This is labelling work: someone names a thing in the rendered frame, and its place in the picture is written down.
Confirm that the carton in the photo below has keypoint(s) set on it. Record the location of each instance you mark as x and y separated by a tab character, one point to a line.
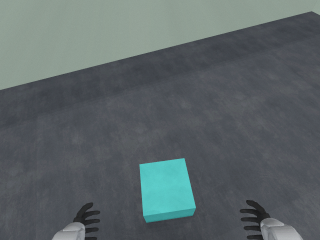
166	190

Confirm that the left robot forearm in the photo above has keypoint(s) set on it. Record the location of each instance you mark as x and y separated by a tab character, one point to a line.
73	231

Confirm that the right robot hand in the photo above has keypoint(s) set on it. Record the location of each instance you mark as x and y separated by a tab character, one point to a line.
261	214

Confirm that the right robot forearm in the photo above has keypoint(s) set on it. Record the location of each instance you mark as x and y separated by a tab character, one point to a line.
273	229

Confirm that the left robot hand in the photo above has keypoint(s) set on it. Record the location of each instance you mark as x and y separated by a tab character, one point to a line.
82	215

